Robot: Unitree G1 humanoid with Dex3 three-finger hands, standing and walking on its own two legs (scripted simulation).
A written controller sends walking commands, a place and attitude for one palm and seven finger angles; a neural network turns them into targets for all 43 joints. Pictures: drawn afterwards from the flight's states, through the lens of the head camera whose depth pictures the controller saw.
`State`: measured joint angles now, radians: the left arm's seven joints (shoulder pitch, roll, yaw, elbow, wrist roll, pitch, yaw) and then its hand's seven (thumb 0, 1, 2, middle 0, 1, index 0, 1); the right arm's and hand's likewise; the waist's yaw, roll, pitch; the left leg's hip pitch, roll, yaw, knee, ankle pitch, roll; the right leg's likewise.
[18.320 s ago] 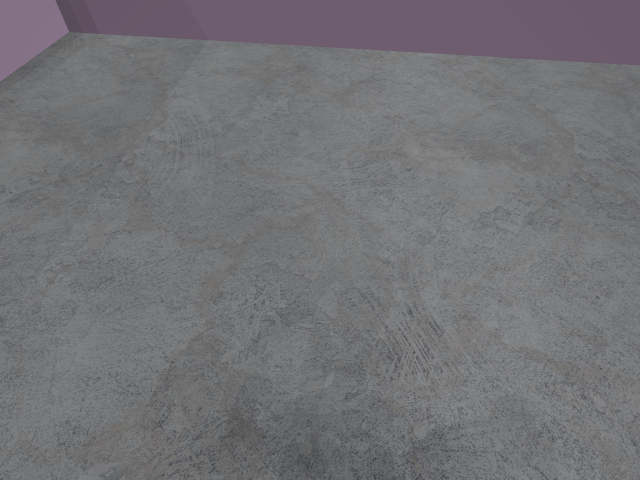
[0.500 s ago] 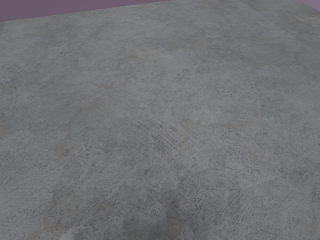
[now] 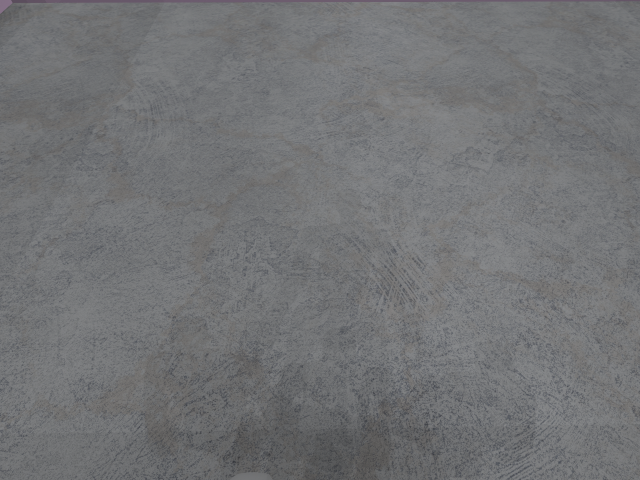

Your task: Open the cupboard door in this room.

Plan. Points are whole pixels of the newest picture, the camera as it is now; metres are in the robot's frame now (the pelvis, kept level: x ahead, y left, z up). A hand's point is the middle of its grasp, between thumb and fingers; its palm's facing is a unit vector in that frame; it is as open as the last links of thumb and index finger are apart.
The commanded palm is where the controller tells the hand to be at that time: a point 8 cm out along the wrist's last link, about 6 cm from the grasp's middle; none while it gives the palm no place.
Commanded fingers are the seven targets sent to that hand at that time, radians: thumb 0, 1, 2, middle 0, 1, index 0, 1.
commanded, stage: turn or walk to find it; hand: left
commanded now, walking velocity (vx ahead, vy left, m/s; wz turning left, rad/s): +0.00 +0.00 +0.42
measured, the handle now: out of the picture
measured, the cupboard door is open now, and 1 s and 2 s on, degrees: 0 0 0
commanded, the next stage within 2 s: stand and wait in 0.70 s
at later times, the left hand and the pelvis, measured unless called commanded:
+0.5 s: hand out of the picture +0.06 +0.22 -0.15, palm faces +0.21 -0.94 -0.26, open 7.4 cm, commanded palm none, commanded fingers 0.00 0.90 0.90 -0.20 -0.30 -0.20 -0.30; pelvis -0.01 +0.00 +0.00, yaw +12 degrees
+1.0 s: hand out of the picture -0.11 +0.22 -0.19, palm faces +0.47 -0.85 -0.23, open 7.4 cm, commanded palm none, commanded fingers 0.00 0.90 0.90 -0.20 -0.30 -0.20 -0.30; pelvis -0.04 +0.02 -0.01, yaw +26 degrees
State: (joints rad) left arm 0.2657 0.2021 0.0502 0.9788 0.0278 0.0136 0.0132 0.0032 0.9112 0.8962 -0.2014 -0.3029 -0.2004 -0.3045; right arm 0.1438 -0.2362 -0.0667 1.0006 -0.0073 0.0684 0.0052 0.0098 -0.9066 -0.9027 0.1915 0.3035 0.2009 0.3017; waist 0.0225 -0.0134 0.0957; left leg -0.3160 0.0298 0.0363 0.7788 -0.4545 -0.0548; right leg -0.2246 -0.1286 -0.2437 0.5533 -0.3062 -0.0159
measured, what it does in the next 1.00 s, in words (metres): steps on the spot, turning left: left foot, then right foot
